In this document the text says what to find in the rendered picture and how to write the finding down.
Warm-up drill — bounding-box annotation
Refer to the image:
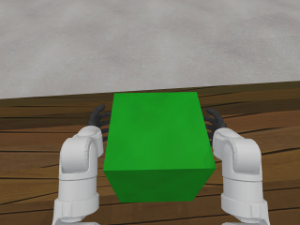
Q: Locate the robot left forearm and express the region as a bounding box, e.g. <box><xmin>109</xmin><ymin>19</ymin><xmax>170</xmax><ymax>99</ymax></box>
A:
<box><xmin>52</xmin><ymin>126</ymin><xmax>104</xmax><ymax>225</ymax></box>

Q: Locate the robot right hand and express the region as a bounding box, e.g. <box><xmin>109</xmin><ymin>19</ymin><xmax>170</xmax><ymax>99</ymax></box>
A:
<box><xmin>203</xmin><ymin>108</ymin><xmax>227</xmax><ymax>146</ymax></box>

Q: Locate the robot right forearm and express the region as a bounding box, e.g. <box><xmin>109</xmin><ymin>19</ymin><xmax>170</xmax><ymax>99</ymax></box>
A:
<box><xmin>212</xmin><ymin>127</ymin><xmax>270</xmax><ymax>225</ymax></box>

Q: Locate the carton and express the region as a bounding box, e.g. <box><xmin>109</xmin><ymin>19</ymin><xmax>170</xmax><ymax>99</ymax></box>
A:
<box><xmin>103</xmin><ymin>92</ymin><xmax>217</xmax><ymax>203</ymax></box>

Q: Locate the robot left hand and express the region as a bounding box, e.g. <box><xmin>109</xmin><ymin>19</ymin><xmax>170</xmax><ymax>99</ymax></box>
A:
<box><xmin>86</xmin><ymin>104</ymin><xmax>112</xmax><ymax>142</ymax></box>

